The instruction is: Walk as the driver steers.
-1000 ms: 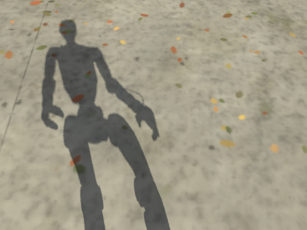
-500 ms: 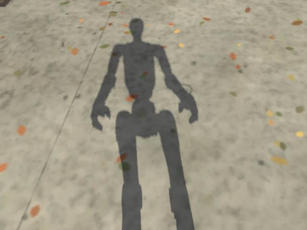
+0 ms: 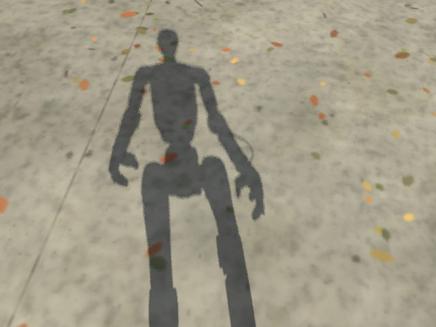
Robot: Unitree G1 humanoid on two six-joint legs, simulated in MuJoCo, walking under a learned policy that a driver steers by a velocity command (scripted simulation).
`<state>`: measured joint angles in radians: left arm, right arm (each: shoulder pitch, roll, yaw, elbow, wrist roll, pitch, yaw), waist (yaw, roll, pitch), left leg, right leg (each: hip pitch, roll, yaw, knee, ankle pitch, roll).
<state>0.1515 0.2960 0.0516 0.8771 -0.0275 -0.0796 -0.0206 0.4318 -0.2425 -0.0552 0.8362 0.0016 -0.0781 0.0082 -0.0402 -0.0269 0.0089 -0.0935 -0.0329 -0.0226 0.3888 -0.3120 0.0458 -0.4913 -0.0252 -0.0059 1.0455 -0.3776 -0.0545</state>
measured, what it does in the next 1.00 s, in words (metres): walks ahead: right foot, then left foot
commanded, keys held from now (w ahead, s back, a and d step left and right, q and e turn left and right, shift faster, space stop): no key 1.00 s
